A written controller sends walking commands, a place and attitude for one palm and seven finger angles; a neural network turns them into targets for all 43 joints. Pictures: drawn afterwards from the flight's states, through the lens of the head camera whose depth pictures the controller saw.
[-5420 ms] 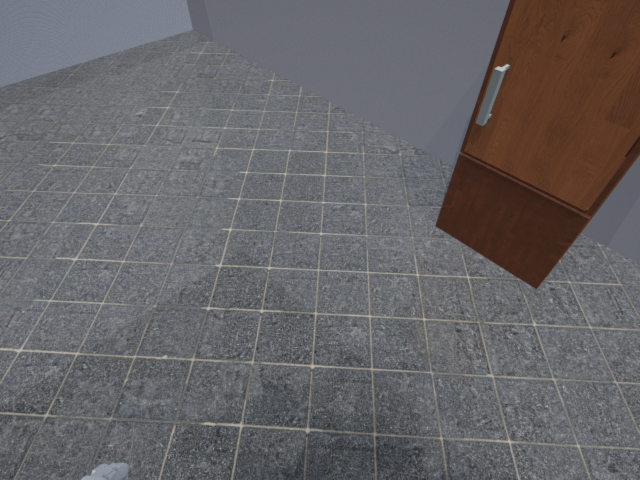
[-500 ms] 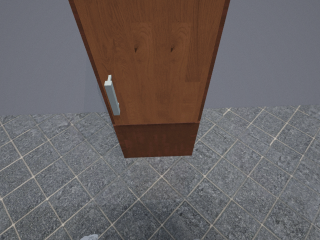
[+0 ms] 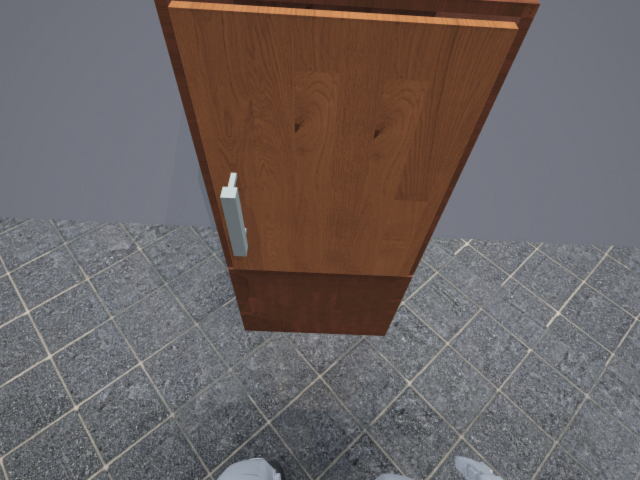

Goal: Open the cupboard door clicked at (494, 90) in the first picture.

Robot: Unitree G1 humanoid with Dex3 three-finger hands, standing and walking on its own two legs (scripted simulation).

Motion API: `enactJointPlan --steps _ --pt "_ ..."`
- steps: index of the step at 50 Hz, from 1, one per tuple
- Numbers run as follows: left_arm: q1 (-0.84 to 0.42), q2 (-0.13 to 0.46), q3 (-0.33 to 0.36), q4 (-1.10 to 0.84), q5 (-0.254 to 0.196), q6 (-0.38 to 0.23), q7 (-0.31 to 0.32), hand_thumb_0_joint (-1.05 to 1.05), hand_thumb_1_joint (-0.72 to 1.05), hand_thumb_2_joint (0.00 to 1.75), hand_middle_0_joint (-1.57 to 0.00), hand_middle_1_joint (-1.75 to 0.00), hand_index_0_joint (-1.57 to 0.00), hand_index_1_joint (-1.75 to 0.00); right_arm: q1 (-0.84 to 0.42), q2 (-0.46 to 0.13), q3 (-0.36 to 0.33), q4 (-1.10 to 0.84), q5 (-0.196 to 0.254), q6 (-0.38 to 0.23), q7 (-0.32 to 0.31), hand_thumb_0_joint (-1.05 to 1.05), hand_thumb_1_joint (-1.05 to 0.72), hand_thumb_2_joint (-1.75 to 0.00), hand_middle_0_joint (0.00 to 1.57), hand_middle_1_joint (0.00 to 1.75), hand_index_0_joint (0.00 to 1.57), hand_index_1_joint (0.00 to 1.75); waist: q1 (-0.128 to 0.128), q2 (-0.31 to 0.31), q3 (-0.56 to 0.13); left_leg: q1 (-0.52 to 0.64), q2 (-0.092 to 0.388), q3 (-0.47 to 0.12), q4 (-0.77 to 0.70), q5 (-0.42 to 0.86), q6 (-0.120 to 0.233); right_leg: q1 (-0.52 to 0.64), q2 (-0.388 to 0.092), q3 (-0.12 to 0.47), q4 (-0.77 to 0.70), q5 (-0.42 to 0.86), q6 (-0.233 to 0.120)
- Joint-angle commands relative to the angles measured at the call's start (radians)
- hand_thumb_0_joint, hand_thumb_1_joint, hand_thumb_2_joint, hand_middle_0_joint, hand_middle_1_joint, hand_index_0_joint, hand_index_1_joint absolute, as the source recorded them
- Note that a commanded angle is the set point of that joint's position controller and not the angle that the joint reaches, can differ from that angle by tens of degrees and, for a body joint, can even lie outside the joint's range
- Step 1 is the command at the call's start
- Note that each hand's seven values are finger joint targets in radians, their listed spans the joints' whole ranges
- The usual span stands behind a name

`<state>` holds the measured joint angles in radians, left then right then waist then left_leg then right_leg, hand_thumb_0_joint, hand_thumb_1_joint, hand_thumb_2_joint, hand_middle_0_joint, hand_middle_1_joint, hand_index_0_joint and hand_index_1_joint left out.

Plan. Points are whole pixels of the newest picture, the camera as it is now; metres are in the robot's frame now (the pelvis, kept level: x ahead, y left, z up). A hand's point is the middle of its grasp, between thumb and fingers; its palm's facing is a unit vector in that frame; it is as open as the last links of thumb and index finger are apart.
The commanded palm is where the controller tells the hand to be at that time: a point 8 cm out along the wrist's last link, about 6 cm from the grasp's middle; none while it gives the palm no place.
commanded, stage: come to a stop and stand still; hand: left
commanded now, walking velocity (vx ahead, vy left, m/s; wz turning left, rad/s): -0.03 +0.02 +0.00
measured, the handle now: (237, 216) +0.55 +0.21 -0.10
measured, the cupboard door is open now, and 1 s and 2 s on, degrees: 0 0 0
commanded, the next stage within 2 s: look again from close up in 0.70 s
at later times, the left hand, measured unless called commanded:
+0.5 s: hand out of the picture -0.03 +0.15 -0.17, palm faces +0.09 -0.97 -0.21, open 7.3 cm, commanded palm none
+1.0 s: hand out of the picture -0.05 +0.16 -0.17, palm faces +0.03 -0.98 -0.21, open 7.4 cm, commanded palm none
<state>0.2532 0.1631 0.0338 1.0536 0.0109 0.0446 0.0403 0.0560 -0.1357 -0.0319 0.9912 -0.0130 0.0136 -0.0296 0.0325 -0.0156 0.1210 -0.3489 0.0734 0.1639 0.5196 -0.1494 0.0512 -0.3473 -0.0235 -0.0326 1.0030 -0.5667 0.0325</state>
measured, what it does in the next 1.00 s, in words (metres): steps on the spot: right foot, then left foot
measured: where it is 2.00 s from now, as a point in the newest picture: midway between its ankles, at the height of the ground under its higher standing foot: outside the picture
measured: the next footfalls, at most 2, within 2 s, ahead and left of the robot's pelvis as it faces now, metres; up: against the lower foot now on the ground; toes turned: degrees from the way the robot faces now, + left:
right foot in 0.18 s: +0.02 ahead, -0.17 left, +0.00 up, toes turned -4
left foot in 0.48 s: +0.01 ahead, +0.08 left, +0.00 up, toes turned +5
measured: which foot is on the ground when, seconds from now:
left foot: down 0.00-0.18, up 0.20-0.46, down 0.48-1.00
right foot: up 0.00-0.16, down 0.18-1.00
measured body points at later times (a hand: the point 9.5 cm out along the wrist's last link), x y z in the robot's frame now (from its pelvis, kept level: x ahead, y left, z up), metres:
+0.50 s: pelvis -0.04 -0.03 +0.00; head -0.02 -0.03 +0.45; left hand -0.03 +0.20 -0.15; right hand -0.04 -0.28 -0.15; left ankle -0.07 +0.09 -0.74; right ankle -0.02 -0.16 -0.73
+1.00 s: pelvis -0.04 -0.01 +0.00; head -0.03 -0.03 +0.45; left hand -0.05 +0.21 -0.15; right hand -0.03 -0.23 -0.16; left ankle -0.07 +0.09 -0.73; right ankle -0.02 -0.16 -0.73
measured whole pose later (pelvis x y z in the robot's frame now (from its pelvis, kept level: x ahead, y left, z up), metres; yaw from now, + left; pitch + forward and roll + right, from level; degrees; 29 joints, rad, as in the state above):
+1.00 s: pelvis -0.04 -0.01 +0.00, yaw +1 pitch -1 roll +0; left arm 0.29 0.14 -0.02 1.12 0.02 -0.01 0.03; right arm 0.33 -0.16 0.00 1.05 -0.01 -0.03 -0.02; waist 0.00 0.03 0.03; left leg -0.17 0.00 0.07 0.52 -0.33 0.02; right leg -0.25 -0.09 -0.05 0.53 -0.26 0.05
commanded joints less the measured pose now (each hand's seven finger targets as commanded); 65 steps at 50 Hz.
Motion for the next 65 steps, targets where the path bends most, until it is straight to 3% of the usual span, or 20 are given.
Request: enactJointPlan --steps 1,5,7,9,10,11,12,14,19,22,25,26,32,39,40,41,43,44,48,65 --pt "0.089 0.063 0.036 -0.064 0.002 -0.004 -0.002 0.00 0.90 0.90 -0.20 -0.30 -0.20 -0.30 0.073 -0.211 -0.061 -0.037 -0.006 0.007 -0.008 0.00 -0.90 -0.90 0.20 0.30 0.20 0.30 -0.029 0.145 -0.262 0.201 0.268 -0.204 -0.134 0.460 0.140 -0.041 -0.024 0.024 0.031 0.042 0.005" --pt "0.148 0.038 0.028 -0.061 0.009 -0.010 -0.006 0.00 0.90 0.90 -0.20 -0.30 -0.20 -0.30 0.041 -0.199 -0.068 -0.047 -0.013 0.015 0.011 0.00 -0.90 -0.90 0.20 0.30 0.20 0.30 -0.008 0.198 -0.215 0.012 0.233 -0.231 -0.208 -0.086 0.094 0.124 -0.027 -0.036 -0.247 0.120 -0.019" --pt "0.241 0.058 0.028 -0.026 0.019 -0.019 -0.005 0.00 0.90 0.90 -0.20 -0.30 -0.20 -0.30 0.039 -0.168 -0.064 -0.049 -0.007 0.025 0.020 0.00 -0.90 -0.90 0.20 0.30 0.20 0.30 0.033 0.081 -0.158 -0.144 0.130 -0.168 -0.157 -0.373 0.012 0.264 -0.025 -0.062 -0.497 0.229 -0.023" --pt "0.131 0.203 0.035 -0.085 0.032 -0.028 -0.003 0.00 0.90 0.90 -0.20 -0.30 -0.20 -0.30 0.054 -0.067 -0.045 -0.083 0.005 0.042 0.038 0.00 -0.90 -0.90 0.20 0.30 0.20 0.30 0.001 -0.265 -0.013 -0.176 -0.036 -0.082 0.196 -0.352 -0.084 -0.042 -0.357 0.413 -0.912 -0.270 -0.153" --pt "0.042 0.234 0.045 -0.122 0.028 -0.028 0.001 0.00 0.90 0.90 -0.20 -0.30 -0.20 -0.30 0.026 -0.107 -0.052 -0.086 -0.002 0.050 0.040 0.00 -0.90 -0.90 0.20 0.30 0.20 0.30 0.008 -0.223 -0.005 -0.091 -0.022 -0.147 0.351 -0.320 -0.072 -0.205 -0.398 0.465 -0.971 -0.311 -0.186" --pt "-0.025 0.226 0.047 -0.130 0.025 -0.038 0.004 0.00 0.90 0.90 -0.20 -0.30 -0.20 -0.30 0.054 -0.109 -0.050 -0.068 -0.006 0.051 0.041 0.00 -0.90 -0.90 0.20 0.30 0.20 0.30 -0.021 -0.235 0.007 -0.087 -0.022 -0.188 0.419 -0.261 -0.061 -0.217 -0.355 0.437 -0.957 -0.242 -0.172" --pt "-0.074 0.203 0.042 -0.133 0.023 -0.042 0.001 0.00 0.90 0.90 -0.20 -0.30 -0.20 -0.30 0.122 -0.116 -0.052 -0.037 -0.009 0.046 0.042 0.00 -0.90 -0.90 0.20 0.30 0.20 0.30 -0.054 -0.215 0.007 -0.081 -0.022 -0.176 0.453 -0.218 -0.060 -0.187 -0.303 0.322 -0.910 -0.136 -0.142" --pt "-0.074 0.173 0.037 -0.126 0.021 -0.050 -0.005 0.00 0.90 0.90 -0.20 -0.30 -0.20 -0.30 0.211 -0.114 -0.045 0.002 -0.010 0.029 0.045 0.00 -0.90 -0.90 0.20 0.30 0.20 0.30 -0.066 -0.165 -0.034 -0.072 -0.028 -0.133 0.419 -0.180 -0.073 -0.056 -0.236 0.184 -0.824 0.080 -0.114" --pt "0.088 0.174 0.039 -0.055 0.020 -0.058 -0.009 0.00 0.90 0.90 -0.20 -0.30 -0.20 -0.30 0.167 -0.090 -0.025 -0.017 -0.004 0.001 0.033 0.00 -0.90 -0.90 0.20 0.30 0.20 0.30 0.023 -0.155 -0.064 -0.038 -0.037 -0.100 0.111 -0.257 -0.081 0.175 -0.259 0.194 -0.754 0.310 -0.165" --pt "0.054 0.157 0.036 -0.027 0.004 -0.056 -0.005 0.00 0.90 0.90 -0.20 -0.30 -0.20 -0.30 0.274 -0.081 -0.010 0.037 -0.001 -0.015 0.016 0.00 -0.90 -0.90 0.20 0.30 0.20 0.30 -0.019 -0.126 -0.125 0.168 -0.041 -0.104 -0.145 -0.086 -0.073 0.150 -0.210 0.146 -0.657 0.446 -0.122" --pt "0.067 0.067 0.015 -0.023 -0.003 -0.049 -0.010 0.00 0.90 0.90 -0.20 -0.30 -0.20 -0.30 0.292 -0.161 -0.010 0.056 -0.005 -0.031 0.004 0.00 -0.90 -0.90 0.20 0.30 0.20 0.30 0.000 0.086 -0.149 0.203 0.135 -0.258 -0.168 0.113 -0.003 0.090 -0.081 0.016 -0.565 0.366 -0.040" --pt "0.028 0.060 0.008 -0.008 -0.001 -0.043 -0.010 0.00 0.90 0.90 -0.20 -0.30 -0.20 -0.30 0.275 -0.147 -0.007 0.075 -0.004 -0.036 -0.001 0.00 -0.90 -0.90 0.20 0.30 0.20 0.30 -0.011 0.172 -0.134 0.158 0.130 -0.272 -0.230 0.108 0.006 0.129 -0.071 -0.027 -0.545 0.378 -0.017" --pt "0.048 0.074 -0.007 0.063 0.000 -0.046 -0.011 0.00 0.90 0.90 -0.20 -0.30 -0.20 -0.30 0.272 -0.112 0.006 0.107 0.004 -0.037 -0.008 0.00 -0.90 -0.90 0.20 0.30 0.20 0.30 -0.009 0.072 -0.076 0.132 0.061 -0.193 -0.218 0.052 -0.028 0.198 -0.088 0.008 -0.612 0.464 -0.023" --pt "0.064 0.060 -0.015 0.082 0.002 -0.051 -0.007 0.00 0.90 0.90 -0.20 -0.30 -0.20 -0.30 0.299 -0.090 0.008 0.135 0.007 -0.038 -0.009 0.00 -0.90 -0.90 0.20 0.30 0.20 0.30 -0.020 0.000 -0.054 0.149 0.049 -0.181 -0.218 0.036 -0.032 0.183 -0.097 0.019 -0.636 0.480 -0.025" --pt "0.132 0.089 -0.028 0.105 0.011 -0.074 0.039 0.00 0.90 0.90 -0.20 -0.30 -0.20 -0.30 0.214 -0.132 0.015 0.056 0.013 -0.056 0.004 0.00 -0.90 -0.90 0.20 0.30 0.20 0.30 0.000 0.042 -0.031 0.086 0.047 -0.146 -0.026 0.170 -0.057 0.166 -0.140 0.077 -0.576 0.732 -0.048" --pt "0.110 0.125 -0.021 0.064 0.005 -0.084 0.026 0.00 0.90 0.90 -0.20 -0.30 -0.20 -0.30 0.274 -0.087 0.015 0.041 0.003 -0.047 0.008 0.00 -0.90 -0.90 0.20 0.30 0.20 0.30 -0.036 0.080 -0.098 0.096 -0.003 -0.160 -0.087 -0.071 -0.053 0.179 -0.148 0.075 -0.570 0.527 -0.065" --pt "0.084 0.089 -0.030 0.039 0.008 -0.076 0.010 0.00 0.90 0.90 -0.20 -0.30 -0.20 -0.30 0.313 -0.095 0.022 0.030 -0.001 -0.056 0.013 0.00 -0.90 -0.90 0.20 0.30 0.20 0.30 -0.034 0.091 -0.090 0.073 0.030 -0.200 -0.134 -0.060 -0.031 0.137 -0.090 0.025 -0.537 0.317 -0.063" --pt "0.078 0.091 -0.028 0.035 0.011 -0.074 0.004 0.00 0.90 0.90 -0.20 -0.30 -0.20 -0.30 0.317 -0.100 0.022 0.023 -0.004 -0.060 0.013 0.00 -0.90 -0.90 0.20 0.30 0.20 0.30 -0.030 0.137 -0.085 0.063 0.042 -0.208 -0.143 -0.030 -0.022 0.139 -0.078 0.009 -0.513 0.323 -0.060" --pt "0.081 0.067 -0.032 0.035 0.005 -0.067 -0.004 0.00 0.90 0.90 -0.20 -0.30 -0.20 -0.30 0.321 -0.114 0.024 0.009 0.000 -0.057 0.003 0.00 -0.90 -0.90 0.20 0.30 0.20 0.30 -0.029 0.038 -0.051 0.073 0.044 -0.212 -0.160 -0.004 -0.009 0.136 -0.073 0.005 -0.523 0.364 -0.057" --pt "0.048 0.105 -0.015 0.032 0.004 -0.072 -0.008 0.00 0.90 0.90 -0.20 -0.30 -0.20 -0.30 0.299 -0.111 0.027 0.069 -0.003 -0.048 0.001 0.00 -0.90 -0.90 0.20 0.30 0.20 0.30 -0.028 -0.007 -0.052 0.146 0.021 -0.159 -0.152 0.020 -0.027 0.148 -0.100 0.035 -0.561 0.489 -0.062"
